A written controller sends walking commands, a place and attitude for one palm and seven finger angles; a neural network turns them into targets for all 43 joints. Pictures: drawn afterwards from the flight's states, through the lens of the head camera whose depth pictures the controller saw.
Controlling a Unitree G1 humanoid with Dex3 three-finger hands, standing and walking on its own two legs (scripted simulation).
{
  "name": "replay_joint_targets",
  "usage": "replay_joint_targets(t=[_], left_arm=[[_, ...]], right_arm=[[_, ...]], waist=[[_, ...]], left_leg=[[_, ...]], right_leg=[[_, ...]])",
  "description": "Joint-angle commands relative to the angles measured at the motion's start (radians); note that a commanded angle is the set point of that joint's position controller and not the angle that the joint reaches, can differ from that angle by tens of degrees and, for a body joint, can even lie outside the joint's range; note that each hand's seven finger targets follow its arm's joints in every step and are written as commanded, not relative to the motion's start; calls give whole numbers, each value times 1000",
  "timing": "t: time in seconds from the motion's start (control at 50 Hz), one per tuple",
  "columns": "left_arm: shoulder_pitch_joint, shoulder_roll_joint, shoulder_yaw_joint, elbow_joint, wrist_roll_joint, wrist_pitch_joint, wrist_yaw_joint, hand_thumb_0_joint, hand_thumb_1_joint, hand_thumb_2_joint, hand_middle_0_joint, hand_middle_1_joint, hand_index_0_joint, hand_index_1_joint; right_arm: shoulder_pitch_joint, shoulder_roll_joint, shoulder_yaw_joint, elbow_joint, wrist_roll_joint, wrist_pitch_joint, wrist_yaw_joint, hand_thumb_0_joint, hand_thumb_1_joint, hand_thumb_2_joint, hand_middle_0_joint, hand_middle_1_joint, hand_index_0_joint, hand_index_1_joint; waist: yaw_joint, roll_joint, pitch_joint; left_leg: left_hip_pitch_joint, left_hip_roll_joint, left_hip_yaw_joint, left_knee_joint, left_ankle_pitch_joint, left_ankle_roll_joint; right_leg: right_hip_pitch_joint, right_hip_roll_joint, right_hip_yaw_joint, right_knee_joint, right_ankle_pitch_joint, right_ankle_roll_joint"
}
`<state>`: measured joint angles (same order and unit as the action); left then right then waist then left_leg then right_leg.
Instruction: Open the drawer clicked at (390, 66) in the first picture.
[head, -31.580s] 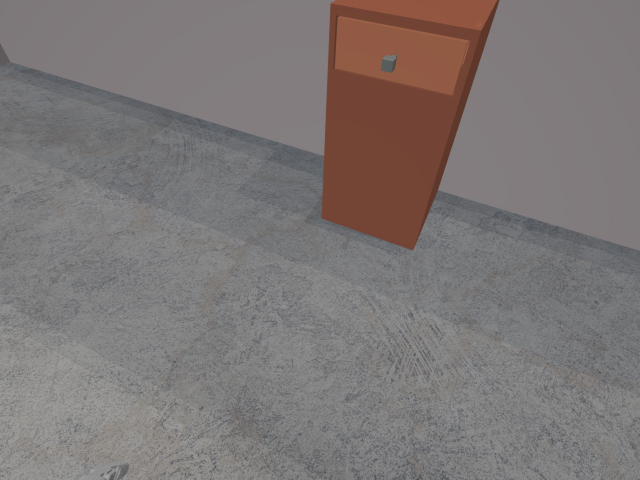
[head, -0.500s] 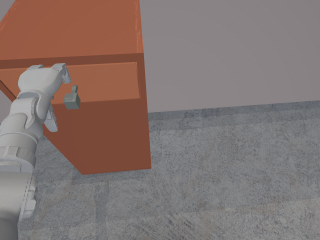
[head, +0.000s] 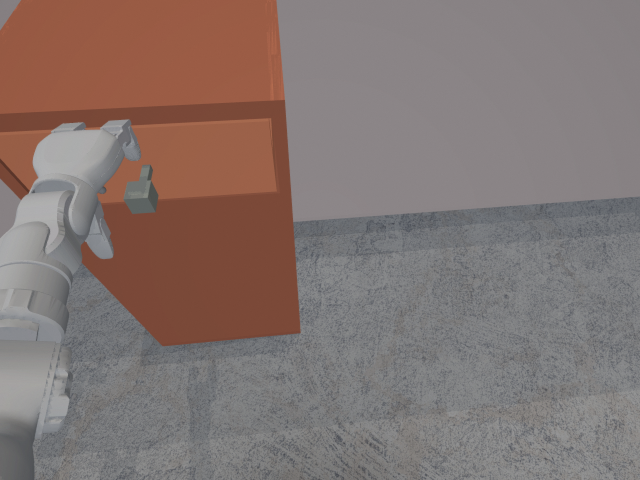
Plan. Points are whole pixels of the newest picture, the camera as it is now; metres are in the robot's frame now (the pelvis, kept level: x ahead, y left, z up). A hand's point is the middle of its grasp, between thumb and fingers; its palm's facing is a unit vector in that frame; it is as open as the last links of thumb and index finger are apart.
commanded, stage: re-aim the fingers above the handle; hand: left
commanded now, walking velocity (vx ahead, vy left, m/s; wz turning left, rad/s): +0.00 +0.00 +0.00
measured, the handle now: (143, 187) +0.52 +0.26 +0.02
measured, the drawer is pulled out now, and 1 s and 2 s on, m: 0.00 0.00 0.00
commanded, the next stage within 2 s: lower the fingers behind the handle in 1.58 s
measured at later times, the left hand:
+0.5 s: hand (112, 182) +0.47 +0.26 +0.09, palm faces -0.01 -0.02 -1.00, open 13.8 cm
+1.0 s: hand (123, 175) +0.49 +0.26 +0.08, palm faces -0.01 -0.03 -1.00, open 13.8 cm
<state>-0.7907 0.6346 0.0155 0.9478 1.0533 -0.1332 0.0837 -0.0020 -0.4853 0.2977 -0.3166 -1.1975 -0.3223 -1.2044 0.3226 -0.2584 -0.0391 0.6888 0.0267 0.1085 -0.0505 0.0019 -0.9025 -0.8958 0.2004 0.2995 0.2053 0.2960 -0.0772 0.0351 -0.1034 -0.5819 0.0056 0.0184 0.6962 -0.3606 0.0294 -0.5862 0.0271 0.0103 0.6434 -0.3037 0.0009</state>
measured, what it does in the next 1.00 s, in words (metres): stands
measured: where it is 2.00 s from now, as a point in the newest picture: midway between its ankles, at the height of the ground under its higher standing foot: outside the picture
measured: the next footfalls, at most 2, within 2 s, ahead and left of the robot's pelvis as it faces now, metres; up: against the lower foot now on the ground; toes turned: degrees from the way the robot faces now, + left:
none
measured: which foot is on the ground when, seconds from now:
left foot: down 0.00-1.00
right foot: down 0.00-1.00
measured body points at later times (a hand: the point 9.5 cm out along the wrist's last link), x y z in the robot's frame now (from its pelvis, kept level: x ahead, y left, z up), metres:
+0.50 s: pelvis +0.00 +0.01 +0.00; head +0.06 +0.01 +0.44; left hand +0.46 +0.26 +0.14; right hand +0.04 -0.26 -0.13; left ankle -0.02 +0.10 -0.72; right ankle +0.00 -0.12 -0.72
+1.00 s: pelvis +0.00 +0.00 -0.01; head +0.09 +0.00 +0.44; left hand +0.48 +0.26 +0.14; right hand +0.03 -0.29 -0.13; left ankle -0.02 +0.10 -0.72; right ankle +0.00 -0.12 -0.72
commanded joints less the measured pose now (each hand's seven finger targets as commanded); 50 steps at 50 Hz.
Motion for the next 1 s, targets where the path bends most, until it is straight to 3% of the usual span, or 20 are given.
replay_joint_targets(t=[0.0, 0.08, 0.12, 0.16, 0.2, 0.24, 0.32, 0.36, 0.4, 0.46, 0.52, 0.56, 0.6, 0.7, 0.72, 0.8, 0.88, 0.9, 0.94, 0.98], left_arm=[[-408, 366, 164, -230, -11, -52, 68, 0, -500, 300, -300, -1200, -300, -1200], [-401, 329, 135, -176, 6, -21, 115, 0, -500, 300, -300, -1200, -300, -1200], [-421, 370, 160, -172, 17, -2, 129, 0, -500, 300, -300, -1200, -300, -1200], [-451, 303, 100, -197, 16, 13, 128, 0, -500, 300, -300, -1200, -300, -1200], [-451, 297, 100, -227, 7, 9, 117, 0, -500, 300, -300, -1200, -300, -1200], [-455, 231, 43, -239, -6, 13, 98, 0, -500, 300, -300, -1200, -300, -1200], [-489, 177, 4, -284, -26, 2, 76, 0, -500, 300, -300, -1200, -300, -1200], [-468, 191, 22, -252, -21, 10, 79, 0, -500, 300, -300, -1200, -300, -1200], [-464, 269, 90, -248, -15, 11, 91, 0, -500, 300, -300, -1200, -300, -1200], [-459, 256, 79, -196, 6, 40, 115, 0, -500, 300, -300, -1200, -300, -1200], [-465, 390, 162, -146, 33, 69, 130, 0, -500, 300, -300, -1200, -300, -1200], [-476, 335, 114, -134, 39, 81, 125, 0, -500, 300, -300, -1200, -300, -1200], [-460, 336, 118, -138, 32, 72, 107, 0, -500, 300, -300, -1200, -300, -1200], [-517, 191, -22, -171, -3, 26, 37, 0, -500, 300, -300, -1200, -300, -1200], [-521, 177, -34, -194, -12, 9, 27, 0, -500, 300, -300, -1200, -300, -1200], [-585, 223, 5, -233, -23, -41, 30, 0, -500, 300, -300, -1200, -300, -1200], [-569, 344, 124, -217, 0, -47, 98, 0, -500, 300, -300, -1200, -300, -1200], [-549, 413, 186, -202, 7, -38, 116, 0, -500, 300, -300, -1200, -300, -1200], [-480, 455, 219, -168, 18, 2, 142, 0, -500, 300, -300, -1200, -300, -1200], [-459, 459, 214, -149, 29, 41, 152, 0, -500, 300, -300, -1200, -300, -1200]], right_arm=[[91, -166, -58, -74, -15, -22, -16, 0, -900, -900, 200, 300, 200, 300], [85, -166, -56, -73, -9, -26, -3, 0, -900, -900, 200, 300, 200, 300], [93, -172, -57, -69, -9, -27, 1, 0, -900, -900, 200, 300, 200, 300], [101, -168, -60, -74, -9, -32, 4, 0, -900, -900, 200, 300, 200, 300], [111, -175, -70, -66, -12, -33, 4, 0, -900, -900, 200, 300, 200, 300], [114, -170, -73, -63, -9, -34, 2, 0, -900, -900, 200, 300, 200, 300], [111, -167, -73, -54, -12, -36, 2, 0, -900, -900, 200, 300, 200, 300], [105, -166, -67, -51, -12, -32, 3, 0, -900, -900, 200, 300, 200, 300], [103, -175, -64, -50, -14, -27, 3, 0, -900, -900, 200, 300, 200, 300], [86, -163, -51, -63, -10, -25, 11, 0, -900, -900, 200, 300, 200, 300], [78, -174, -41, -68, -12, -18, 5, 0, -900, -900, 200, 300, 200, 300], [82, -166, -43, -81, -10, -22, 3, 0, -900, -900, 200, 300, 200, 300], [94, -174, -51, -80, -10, -25, 2, 0, -900, -900, 200, 300, 200, 300], [121, -173, -61, -67, -8, -39, -13, 0, -900, -900, 200, 300, 200, 300], [121, -170, -62, -67, -8, -42, -15, 0, -900, -900, 200, 300, 200, 300], [136, -174, -64, -42, -13, -44, -23, 0, -900, -900, 200, 300, 200, 300], [134, -166, -54, -44, -15, -38, -14, 0, -900, -900, 200, 300, 200, 300], [132, -173, -53, -39, -20, -32, -10, 0, -900, -900, 200, 300, 200, 300], [112, -168, -45, -51, -22, -22, -1, 0, -900, -900, 200, 300, 200, 300], [103, -170, -46, -59, -19, -16, 4, 0, -900, -900, 200, 300, 200, 300]], waist=[[22, 61, -422], [16, 59, -347], [19, 47, -378], [5, 70, -412], [-3, 69, -459], [-21, 72, -437], [-27, 87, -402], [-19, 76, -357], [4, 74, -365], [13, 76, -330], [32, 46, -351], [20, 43, -372], [13, 26, -416], [-50, 7, -382], [-47, 30, -380], [-58, 51, -360], [-13, 107, -411], [8, 102, -431], [38, 110, -458], [40, 88, -462]], left_leg=[[200, -26, 3, -35, 426, 12], [162, -19, 0, -41, 393, 5], [166, -16, 0, -42, 397, 6], [204, -16, 0, -36, 421, 6], [258, -9, -8, -27, 471, 5], [284, -8, -13, -24, 471, 6], [334, 1, -37, -33, 498, -1], [303, -4, -37, -41, 462, -1], [277, -4, -33, -51, 466, -6], [226, -9, -28, -60, 425, -8], [179, -12, -15, -63, 398, -4], [178, -16, -7, -59, 393, 0], [208, -10, -6, -51, 425, 2], [248, -7, -12, -44, 365, 13], [262, -11, -13, -42, 360, 15], [258, -16, -20, -26, 363, 14], [210, -26, -19, -11, 416, 6], [186, -24, -16, -7, 441, 2], [157, -27, -1, -1, 473, 2], [130, -25, 10, -6, 471, 1]], right_leg=[[209, 25, -13, -28, 346, -31], [142, 29, -29, -20, 291, -32], [155, 29, -27, -19, 290, -30], [147, 30, -31, -19, 298, -31], [149, 33, -30, -22, 314, -31], [114, 35, -34, -30, 299, -28], [59, 37, -47, -40, 245, -29], [55, 37, -49, -42, 229, -33], [92, 35, -49, -38, 245, -39], [96, 32, -51, -28, 230, -41], [146, 29, -40, -19, 247, -38], [158, 27, -37, -21, 263, -35], [177, 27, -33, -25, 290, -33], [107, 25, -28, -55, 251, -25], [89, 26, -24, -59, 241, -23], [59, 27, -24, -52, 241, -31], [100, 30, -27, -10, 290, -37], [135, 29, -27, 1, 314, -38], [184, 27, -22, 19, 366, -35], [212, 26, -20, 19, 392, -29]])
